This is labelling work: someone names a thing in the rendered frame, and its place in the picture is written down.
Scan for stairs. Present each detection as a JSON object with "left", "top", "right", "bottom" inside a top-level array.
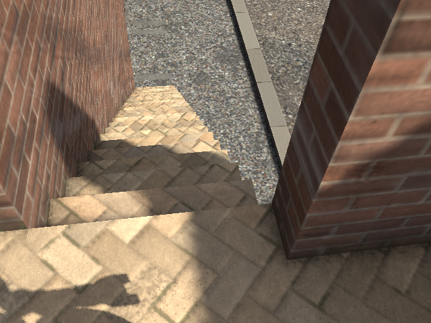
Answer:
[{"left": 48, "top": 85, "right": 258, "bottom": 227}]

